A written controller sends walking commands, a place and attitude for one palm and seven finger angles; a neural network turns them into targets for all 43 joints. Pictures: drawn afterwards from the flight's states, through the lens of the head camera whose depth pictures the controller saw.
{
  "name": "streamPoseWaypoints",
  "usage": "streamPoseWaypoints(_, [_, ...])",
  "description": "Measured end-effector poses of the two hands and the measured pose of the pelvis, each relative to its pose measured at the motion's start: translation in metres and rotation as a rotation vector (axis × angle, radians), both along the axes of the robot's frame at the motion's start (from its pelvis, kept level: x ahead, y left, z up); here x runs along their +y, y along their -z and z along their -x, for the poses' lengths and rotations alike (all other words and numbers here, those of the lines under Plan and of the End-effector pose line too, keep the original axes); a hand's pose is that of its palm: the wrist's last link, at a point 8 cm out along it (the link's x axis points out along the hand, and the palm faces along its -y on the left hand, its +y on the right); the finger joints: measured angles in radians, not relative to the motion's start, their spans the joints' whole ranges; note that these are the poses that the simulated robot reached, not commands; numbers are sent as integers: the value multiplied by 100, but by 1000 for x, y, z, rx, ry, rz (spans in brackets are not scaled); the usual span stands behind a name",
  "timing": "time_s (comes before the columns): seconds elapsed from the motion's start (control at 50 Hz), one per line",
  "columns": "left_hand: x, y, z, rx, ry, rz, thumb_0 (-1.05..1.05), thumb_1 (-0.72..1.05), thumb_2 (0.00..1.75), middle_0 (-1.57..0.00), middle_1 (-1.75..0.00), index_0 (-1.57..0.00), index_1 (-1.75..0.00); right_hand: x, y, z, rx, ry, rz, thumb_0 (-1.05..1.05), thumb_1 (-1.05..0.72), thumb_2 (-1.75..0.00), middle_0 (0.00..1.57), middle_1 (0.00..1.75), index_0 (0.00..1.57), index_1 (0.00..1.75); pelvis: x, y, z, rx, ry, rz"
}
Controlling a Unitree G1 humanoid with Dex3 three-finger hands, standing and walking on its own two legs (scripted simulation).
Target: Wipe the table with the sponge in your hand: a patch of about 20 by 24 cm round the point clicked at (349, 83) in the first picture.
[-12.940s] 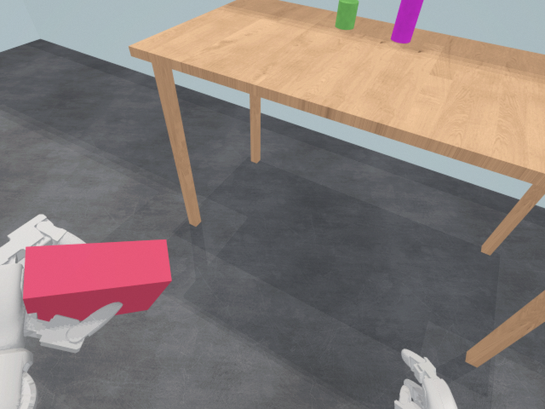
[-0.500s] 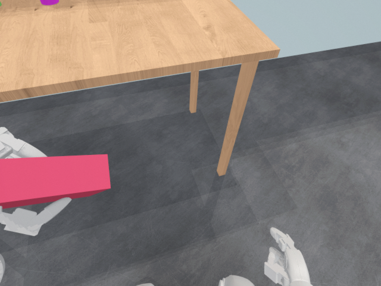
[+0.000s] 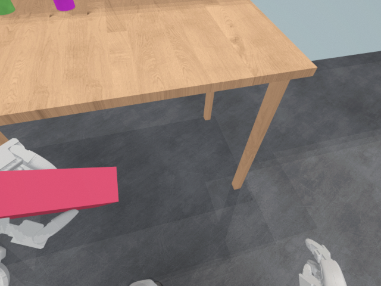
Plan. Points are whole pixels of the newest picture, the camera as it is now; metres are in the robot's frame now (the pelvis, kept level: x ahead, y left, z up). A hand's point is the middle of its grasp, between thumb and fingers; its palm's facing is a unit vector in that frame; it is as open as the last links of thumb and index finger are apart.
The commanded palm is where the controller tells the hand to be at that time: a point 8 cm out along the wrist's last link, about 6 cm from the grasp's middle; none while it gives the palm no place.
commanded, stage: take the last steps up to it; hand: left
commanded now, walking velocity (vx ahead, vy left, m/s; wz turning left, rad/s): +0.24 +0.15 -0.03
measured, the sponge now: (75, 192) +0.23 +0.19 +0.15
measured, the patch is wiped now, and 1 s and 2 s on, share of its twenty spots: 0.00 0.00 0.00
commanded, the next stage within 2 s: come to a stop and stand still in 0.64 s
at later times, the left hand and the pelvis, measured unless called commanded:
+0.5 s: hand (39, 145) +0.29 +0.27 +0.17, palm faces +0.40 -0.79 -0.45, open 9.4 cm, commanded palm +0.23 +0.31 +0.19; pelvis +0.07 +0.03 +0.00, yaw -1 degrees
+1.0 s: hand (25, 123) +0.33 +0.30 +0.18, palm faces +0.33 -0.85 -0.41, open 9.4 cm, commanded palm +0.27 +0.35 +0.19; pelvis +0.10 +0.08 +0.00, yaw -3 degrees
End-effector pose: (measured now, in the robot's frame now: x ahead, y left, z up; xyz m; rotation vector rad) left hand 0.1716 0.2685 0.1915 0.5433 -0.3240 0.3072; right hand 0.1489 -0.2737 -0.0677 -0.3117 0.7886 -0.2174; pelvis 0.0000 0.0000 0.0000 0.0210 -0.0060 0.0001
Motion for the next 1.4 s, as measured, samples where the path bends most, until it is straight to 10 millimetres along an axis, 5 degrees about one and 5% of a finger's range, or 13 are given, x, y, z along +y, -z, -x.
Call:
streamPoseWaypoints(0.12, [38, 1, -37, -65, -16, -2, -1, -44, 103, -83, -133, -83, -134, 52, 4, -28, -65, 21, -89, 1, -91, -90, 20, 30, 19, 29, 21, 4, -15, -3, 12, 13])
streamPoseWaypoints(0.28, [27, -16, -47, -18, 29, -3, -1, -44, 103, -83, -133, -83, -134, 112, 15, -40, -34, -41, -232, 1, -91, -90, 21, 30, 20, 29, 31, -7, -39, 20, 23, 24])
streamPoseWaypoints(0.44, [32, -4, -68, 54, -74, -27, -1, -44, 103, -83, -133, -83, -134, 97, 44, -55, 45, -53, -239, 1, -90, -90, 21, 30, 20, 30, 25, 2, -62, 2, 13, 9])
streamPoseWaypoints(0.58, [32, 4, -90, 85, -40, 43, -1, -44, 103, -83, -133, -83, -134, 61, 19, -69, 63, -12, -118, 2, -91, -90, 21, 30, 20, 29, 35, -11, -75, 2, 9, -27])
streamPoseWaypoints(0.68, [46, -4, -98, 59, 26, 4, -1, -44, 103, -83, -133, -83, -134, 57, 0, -82, 29, 19, -32, 1, -91, -90, 20, 30, 20, 29, 54, -10, -86, 5, 12, -27])
streamPoseWaypoints(0.76, [74, -6, -107, -25, 37, -29, -1, -44, 103, -83, -133, -83, -134, 73, 0, -94, -20, 53, 0, 1, -91, -90, 20, 30, 20, 29, 77, 3, -97, -9, 25, -8])
streamPoseWaypoints(0.86, [99, 0, -122, -35, -13, 14, -1, -44, 103, -83, -133, -83, -134, 120, 4, -103, -31, 24, -94, 1, -91, -90, 20, 30, 19, 29, 84, 0, -100, -12, 30, 14])
streamPoseWaypoints(1.02, [70, -4, -115, 24, 36, 39, -1, -44, 103, -83, -133, -83, -134, 167, 12, -104, -43, -88, -249, 1, -91, -90, 21, 30, 20, 29, 76, -4, -97, -9, 46, 23])
streamPoseWaypoints(1.12, [60, -9, -113, 56, 16, -47, -1, -44, 103, -83, -133, -83, -134, 151, 27, -96, -23, -95, -259, 1, -90, -90, 21, 30, 20, 30, 62, -1, -88, -26, 50, 28])
streamPoseWaypoints(1.22, [91, -13, -128, 9, -65, -25, -1, -44, 103, -83, -133, -83, -134, 110, 21, -77, -31, -62, -194, 1, -90, -90, 21, 30, 20, 30, 57, -4, -80, -27, 78, 23])
streamPoseWaypoints(1.4, [50, 28, -106, 79, 111, 151, -1, -44, 103, -83, -134, -83, -134, 61, -24, -53, -91, 17, 4, 2, -91, -90, 20, 30, 20, 29, 63, -9, -77, -38, 89, 30])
